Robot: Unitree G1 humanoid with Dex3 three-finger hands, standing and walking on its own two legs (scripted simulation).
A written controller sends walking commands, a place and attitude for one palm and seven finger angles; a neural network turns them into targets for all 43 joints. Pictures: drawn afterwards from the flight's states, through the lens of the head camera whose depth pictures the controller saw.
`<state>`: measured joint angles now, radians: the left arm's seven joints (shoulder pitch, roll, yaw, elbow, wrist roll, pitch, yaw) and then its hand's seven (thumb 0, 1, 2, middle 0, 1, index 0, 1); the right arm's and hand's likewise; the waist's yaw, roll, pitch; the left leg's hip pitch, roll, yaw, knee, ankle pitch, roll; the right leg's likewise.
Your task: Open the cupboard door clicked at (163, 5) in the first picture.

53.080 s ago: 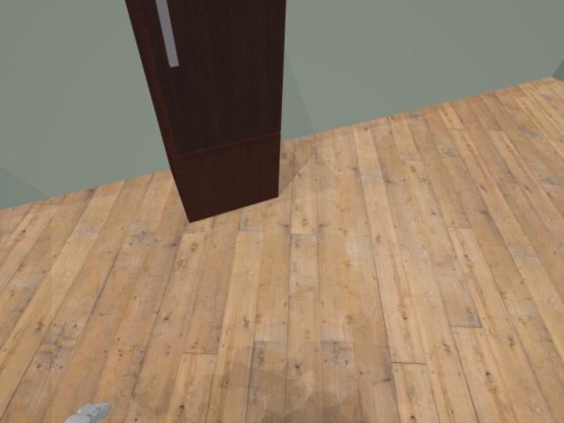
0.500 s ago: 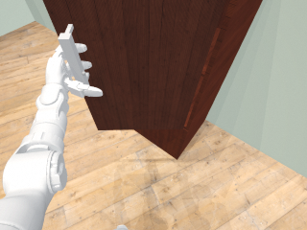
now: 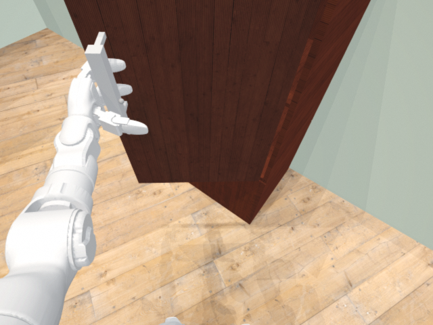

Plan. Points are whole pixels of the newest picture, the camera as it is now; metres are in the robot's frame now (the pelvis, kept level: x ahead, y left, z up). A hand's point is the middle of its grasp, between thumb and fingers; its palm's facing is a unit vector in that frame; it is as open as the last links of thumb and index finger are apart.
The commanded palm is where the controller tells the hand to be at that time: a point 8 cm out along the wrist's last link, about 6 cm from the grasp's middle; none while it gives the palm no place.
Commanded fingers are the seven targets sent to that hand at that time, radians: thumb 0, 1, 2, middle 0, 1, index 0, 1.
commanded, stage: close the thumb around the handle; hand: left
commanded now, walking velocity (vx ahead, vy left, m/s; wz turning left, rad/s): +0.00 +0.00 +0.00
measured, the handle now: (112, 83) +0.55 +0.17 +0.12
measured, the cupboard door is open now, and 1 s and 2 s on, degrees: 39 38 76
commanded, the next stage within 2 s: pull the door open along its arc in 0.76 s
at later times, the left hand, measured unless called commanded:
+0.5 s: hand (121, 99) +0.50 +0.15 +0.12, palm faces +0.00 -1.00 -0.01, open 8.8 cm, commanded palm +0.48 +0.19 +0.13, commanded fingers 0.00 0.79 0.85 -0.39 -1.34 -0.39 -1.34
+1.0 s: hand (121, 99) +0.50 +0.15 +0.12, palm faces -0.01 -1.00 +0.00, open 5.6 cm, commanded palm +0.46 +0.20 +0.13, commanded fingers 0.00 0.90 0.90 -0.40 -1.35 -0.40 -1.35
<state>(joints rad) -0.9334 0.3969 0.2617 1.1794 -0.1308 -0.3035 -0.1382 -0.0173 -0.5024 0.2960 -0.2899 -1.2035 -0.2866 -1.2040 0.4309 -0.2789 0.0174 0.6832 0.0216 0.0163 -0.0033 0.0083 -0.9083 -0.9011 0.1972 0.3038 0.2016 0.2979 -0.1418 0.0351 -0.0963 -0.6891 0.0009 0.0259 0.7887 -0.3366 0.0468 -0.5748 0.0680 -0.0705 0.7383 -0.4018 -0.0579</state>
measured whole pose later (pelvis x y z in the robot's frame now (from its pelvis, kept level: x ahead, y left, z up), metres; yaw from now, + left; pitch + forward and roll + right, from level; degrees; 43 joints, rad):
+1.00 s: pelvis +0.00 +0.00 +0.00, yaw -1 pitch +14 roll -2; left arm -0.92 0.40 0.29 1.15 -0.11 -0.29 -0.13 0.01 0.74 0.80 -0.37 -1.35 -0.38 -1.35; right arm 0.43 -0.28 0.02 0.66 0.02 0.02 0.00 0.01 -0.91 -0.90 0.20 0.30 0.20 0.30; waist -0.15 0.04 -0.11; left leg -0.70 0.00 0.04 0.79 -0.35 0.05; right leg -0.58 0.07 -0.05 0.74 -0.40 -0.05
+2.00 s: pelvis +0.01 -0.04 +0.02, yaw +2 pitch +0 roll +1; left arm 0.17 -0.08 -0.25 -0.16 0.03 0.11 0.52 0.00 0.67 0.72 -0.31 -1.32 -0.33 -1.33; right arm 0.19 -0.20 0.03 0.57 -0.02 0.13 0.02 0.01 -0.91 -0.90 0.20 0.30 0.20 0.30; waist -0.01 0.05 -0.07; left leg -0.32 -0.01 0.00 0.64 -0.31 0.00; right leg -0.22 0.07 -0.08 0.63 -0.40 -0.10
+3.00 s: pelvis -0.01 -0.02 +0.01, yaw +2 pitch -2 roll +0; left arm 0.03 -0.08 -0.31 -0.03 0.02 0.10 0.54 -0.02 -0.50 0.30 -0.34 -0.64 -0.34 -0.65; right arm 0.14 -0.18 0.04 0.60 -0.03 0.13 0.01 0.01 -0.91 -0.90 0.20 0.30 0.20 0.30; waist 0.01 0.05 -0.04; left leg -0.34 -0.02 0.00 0.67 -0.30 0.02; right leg -0.23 0.06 -0.09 0.64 -0.39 -0.08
